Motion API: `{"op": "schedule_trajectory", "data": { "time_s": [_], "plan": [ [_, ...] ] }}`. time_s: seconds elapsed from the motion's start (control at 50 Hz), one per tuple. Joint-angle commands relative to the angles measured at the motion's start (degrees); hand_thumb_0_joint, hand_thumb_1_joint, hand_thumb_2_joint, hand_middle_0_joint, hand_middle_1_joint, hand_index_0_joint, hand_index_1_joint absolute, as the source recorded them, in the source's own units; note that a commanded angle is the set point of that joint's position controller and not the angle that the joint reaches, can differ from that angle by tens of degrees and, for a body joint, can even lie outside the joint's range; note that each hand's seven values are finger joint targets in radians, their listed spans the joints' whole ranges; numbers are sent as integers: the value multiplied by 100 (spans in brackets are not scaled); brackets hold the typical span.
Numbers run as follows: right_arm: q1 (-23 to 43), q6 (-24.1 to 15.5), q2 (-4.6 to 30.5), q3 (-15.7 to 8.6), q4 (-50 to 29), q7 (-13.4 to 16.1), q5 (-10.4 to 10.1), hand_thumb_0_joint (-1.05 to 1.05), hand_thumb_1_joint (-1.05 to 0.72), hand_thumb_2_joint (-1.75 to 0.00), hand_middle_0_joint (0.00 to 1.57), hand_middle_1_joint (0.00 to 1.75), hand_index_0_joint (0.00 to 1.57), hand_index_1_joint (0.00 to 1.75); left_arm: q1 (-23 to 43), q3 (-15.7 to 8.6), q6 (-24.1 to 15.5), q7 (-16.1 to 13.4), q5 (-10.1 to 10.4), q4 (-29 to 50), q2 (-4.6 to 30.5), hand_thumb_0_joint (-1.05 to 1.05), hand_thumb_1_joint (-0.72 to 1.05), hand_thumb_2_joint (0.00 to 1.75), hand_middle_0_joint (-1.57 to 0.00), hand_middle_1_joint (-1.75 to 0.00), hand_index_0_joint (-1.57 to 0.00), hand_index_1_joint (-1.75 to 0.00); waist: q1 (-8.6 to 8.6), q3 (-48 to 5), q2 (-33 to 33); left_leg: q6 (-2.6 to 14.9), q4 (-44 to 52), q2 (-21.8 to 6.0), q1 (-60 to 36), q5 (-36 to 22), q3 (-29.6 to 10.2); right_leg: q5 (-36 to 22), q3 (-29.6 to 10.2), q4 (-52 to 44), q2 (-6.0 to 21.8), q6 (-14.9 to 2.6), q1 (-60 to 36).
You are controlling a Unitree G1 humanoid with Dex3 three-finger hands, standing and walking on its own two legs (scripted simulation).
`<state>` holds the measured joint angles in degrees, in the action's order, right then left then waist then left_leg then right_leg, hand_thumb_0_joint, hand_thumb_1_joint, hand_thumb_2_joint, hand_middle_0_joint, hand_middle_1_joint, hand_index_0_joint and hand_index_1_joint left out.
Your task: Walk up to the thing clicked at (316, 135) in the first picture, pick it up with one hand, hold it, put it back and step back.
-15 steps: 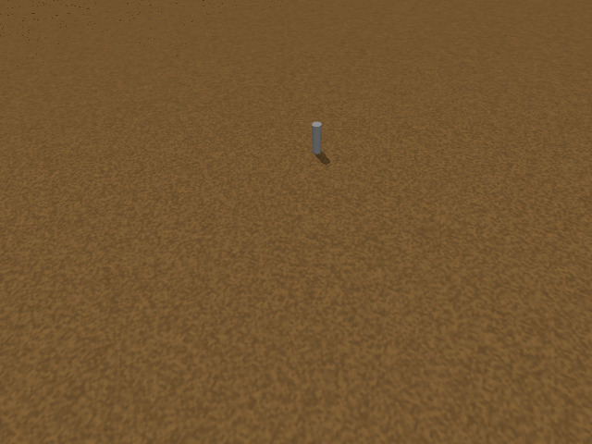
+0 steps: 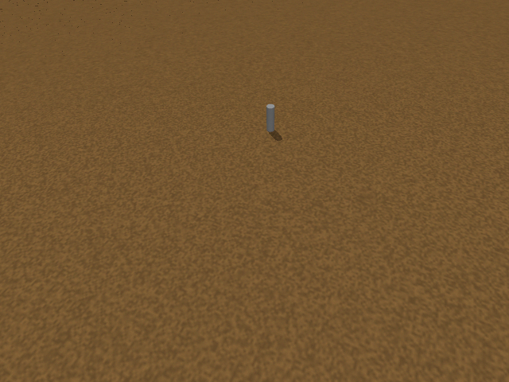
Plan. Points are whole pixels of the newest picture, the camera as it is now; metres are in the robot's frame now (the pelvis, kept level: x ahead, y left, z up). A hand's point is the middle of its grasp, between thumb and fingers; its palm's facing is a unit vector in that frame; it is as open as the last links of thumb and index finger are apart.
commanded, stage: stand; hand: left
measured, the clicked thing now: (270, 118) +1.80 -0.05 -0.69
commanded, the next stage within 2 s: walk up in 0.82 s
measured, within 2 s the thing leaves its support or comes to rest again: neither
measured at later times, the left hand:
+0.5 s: hand out of the picture +0.08 +0.25 -0.16, palm faces -0.02 -0.94 -0.34, open 7.3 cm
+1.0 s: hand out of the picture +0.11 +0.26 -0.15, palm faces -0.10 -0.93 -0.36, open 7.4 cm
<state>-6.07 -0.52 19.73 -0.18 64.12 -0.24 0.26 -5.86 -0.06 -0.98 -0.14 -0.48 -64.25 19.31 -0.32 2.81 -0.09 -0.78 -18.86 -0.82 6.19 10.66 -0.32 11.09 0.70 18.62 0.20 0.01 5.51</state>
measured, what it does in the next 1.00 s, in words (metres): lifts its right foot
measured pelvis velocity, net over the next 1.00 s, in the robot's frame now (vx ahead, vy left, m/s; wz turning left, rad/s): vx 0.03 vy -0.02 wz -0.06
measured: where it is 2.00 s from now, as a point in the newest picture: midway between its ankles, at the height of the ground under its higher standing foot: (302, 332)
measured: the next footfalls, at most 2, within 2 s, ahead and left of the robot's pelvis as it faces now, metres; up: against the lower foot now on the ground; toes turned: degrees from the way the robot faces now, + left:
right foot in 1.12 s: +0.17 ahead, -0.21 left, +0.00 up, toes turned -10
left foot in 1.54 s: +0.44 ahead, +0.04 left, +0.00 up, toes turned -3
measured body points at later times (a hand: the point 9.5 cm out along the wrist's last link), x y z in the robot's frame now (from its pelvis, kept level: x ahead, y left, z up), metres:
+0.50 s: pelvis +0.00 +0.00 +0.00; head +0.01 +0.00 +0.45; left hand +0.08 +0.30 -0.13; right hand +0.08 -0.30 -0.13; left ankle +0.00 +0.13 -0.75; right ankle -0.01 -0.12 -0.75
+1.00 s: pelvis +0.03 -0.02 -0.01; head +0.03 -0.02 +0.44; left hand +0.12 +0.30 -0.12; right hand +0.07 -0.34 -0.13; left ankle +0.00 +0.13 -0.75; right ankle +0.03 -0.14 -0.72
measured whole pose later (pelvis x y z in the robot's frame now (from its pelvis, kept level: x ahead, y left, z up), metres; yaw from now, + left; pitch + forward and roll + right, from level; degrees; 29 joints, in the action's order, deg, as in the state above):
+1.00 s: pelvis +0.03 -0.02 -0.01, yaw -4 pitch -1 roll +2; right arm -12.7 -4.1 22.0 -4.5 57.8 -2.8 2.2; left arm -11.0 -3.8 -0.4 4.6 -2.2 -59.1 24.1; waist -1.0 0.8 1.5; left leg 1.3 -21.6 -1.3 5.9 15.9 3.1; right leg 24.4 -1.5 46.0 2.4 -1.4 21.7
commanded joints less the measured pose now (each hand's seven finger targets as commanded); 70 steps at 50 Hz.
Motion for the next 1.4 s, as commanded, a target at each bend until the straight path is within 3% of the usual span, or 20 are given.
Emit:
{"op": "schedule_trajectory", "data": {
  "time_s": [0.0,0.78,0.8,0.82,0.84,0.86,0.88,0.9,0.94,1.02,1.06,1.1,1.12,1.14,1.16,1.18,1.22,1.26,1.3,1.38],
  "plan": [
    [250,-143,1188,-213,-323,78,21,0,-90,-90,20,30,20,30,217,-222,-113,-37,8,334,1211,0,90,90,-20,-30,-20,-30,37,-380,-42,202,276,-646,-70,-739,-483,-710,-540,-315,698,-141,53],
    [146,-128,1198,-198,-284,85,24,0,-90,-90,20,30,20,30,151,-218,-104,-57,7,322,1261,0,90,90,-20,-30,-20,-30,31,-408,77,182,302,-658,-143,-927,-466,-939,-529,-340,730,-140,-13],
    [-228,-284,1897,-632,-712,-41,180,0,-90,-90,20,30,20,30,-211,-637,-159,171,-137,814,1924,0,90,90,-20,-30,-20,-30,-25,-1040,130,588,-318,-554,-438,2256,-450,2091,-728,179,429,-369,348],
    [-377,-324,1917,-696,-603,-94,227,0,-90,-90,20,30,20,30,82,-633,-149,251,-188,840,1818,0,90,90,-20,-30,-20,-30,-172,-596,-111,687,-219,-682,-363,2999,-706,2687,-792,562,477,-423,1248],
    [-606,-343,1907,-756,-631,-121,219,0,-90,-90,20,30,20,30,471,-630,-153,318,-193,1038,1619,0,90,90,-20,-30,-20,-30,-357,-199,-432,876,141,-1017,-496,3317,-1195,2496,-616,1198,337,-383,2148],
    [-830,-364,2033,-852,-647,-129,210,0,-90,-90,20,30,20,30,853,-584,-141,364,-189,1223,1390,0,90,90,-20,-30,-20,-30,-567,351,-925,1242,816,-1722,-739,3506,-2004,1660,-152,2247,97,-223,3202],
    [-968,-422,2153,-914,-722,-132,228,0,-90,-90,20,30,20,30,999,-577,-167,364,-223,1371,1377,0,90,90,-20,-30,-20,-30,-661,565,-947,1595,1221,-2389,-790,3265,-2646,1671,-420,2954,318,-170,3829],
    [-740,-481,2173,-931,-883,-117,192,0,-90,-90,20,30,20,30,851,-593,-199,391,-200,1414,1548,0,90,90,-20,-30,-20,-30,-457,473,-494,1658,1306,-2552,-728,3190,-2767,1580,-834,3296,607,-198,3789],
    [-446,-514,2048,-876,-1088,-140,218,0,-90,-90,20,30,20,30,314,-624,-207,523,-128,1347,1640,0,90,90,-20,-30,-20,-30,-165,91,-477,1463,1287,-2100,-651,3115,-1939,1403,-640,3036,715,-104,3331],
    [80,-498,2051,-888,-1335,-235,257,0,-90,-90,20,30,20,30,-144,-683,-193,652,-120,1286,1553,0,90,90,-20,-30,-20,-30,112,73,-1104,1070,915,-1499,401,2186,-520,851,-74,1922,578,-22,1599],
    [258,-443,1946,-849,-1381,-259,250,0,-90,-90,20,30,20,30,-716,-748,-219,615,-131,1089,1564,0,90,90,-20,-30,-20,-30,430,-61,-629,899,121,-1134,1003,2076,101,112,367,1328,342,0,428],
    [28,-376,1527,-673,-1414,-251,253,0,-90,-90,20,30,20,30,-2064,-965,-312,445,-168,703,2018,0,90,90,-20,-30,-20,-30,1020,-704,1071,651,-2728,-497,2349,1813,718,692,262,1086,48,-90,-1742],
    [128,-386,1043,-505,-1680,-280,161,0,-90,-90,20,30,20,30,-2602,-1124,-349,330,-198,770,2585,0,90,90,-20,-30,-20,-30,1283,-572,2610,390,-4499,260,3815,2530,737,2949,-2305,-265,1298,-556,-1915],
    [230,-357,1470,-607,-1714,-245,133,0,-90,-90,20,30,20,30,-2025,-1027,-372,336,-133,1051,2769,0,90,90,-20,-30,-20,-30,944,-249,1744,235,-4925,20,3651,2086,-135,4040,-4403,-1375,2339,-1259,-720],
    [264,-370,1849,-694,-1627,-259,99,0,-90,-90,20,30,20,30,-1283,-1023,-374,338,-39,1328,2767,0,90,90,-20,-30,-20,-30,643,235,847,214,-5079,-393,3613,1571,-443,4333,-4304,-1430,2388,-1466,-186],
    [-61,-349,1894,-719,-1426,-295,67,0,-90,-90,20,30,20,30,-876,-959,-391,313,17,1422,2563,0,90,90,-20,-30,-20,-30,349,337,519,214,-4945,-572,3406,1104,-446,3796,-3502,-1226,2064,-1271,27],
    [-441,-330,1792,-685,-1268,-341,67,0,-90,-90,20,30,20,30,-609,-857,-431,272,5,1499,2259,0,90,90,-20,-30,-20,-30,75,457,666,196,-4354,-773,2914,796,-381,3041,-2477,-1173,1695,-1125,619],
    [-740,-273,1710,-720,-1180,-436,104,0,-90,-90,20,30,20,30,-707,-771,-494,285,44,1507,2080,0,90,90,-20,-30,-20,-30,39,479,762,105,-3971,-738,2561,356,-173,2488,-1720,-1172,1349,-1064,908],
    [-608,-241,1676,-748,-1334,-512,120,0,-90,-90,20,30,20,30,-648,-786,-529,282,33,1603,2114,0,90,90,-20,-30,-20,-30,9,534,809,0,-3290,-792,2551,298,-145,2365,-1431,-1224,1317,-1135,1010],
    [86,-303,1540,-726,-1707,-555,162,0,-90,-90,20,30,20,30,-961,-815,-560,288,10,1667,2177,0,90,90,-20,-30,-20,-30,286,379,549,-44,-2137,-796,2482,-23,39,1751,-1073,-914,1242,-1147,552]
  ]
}}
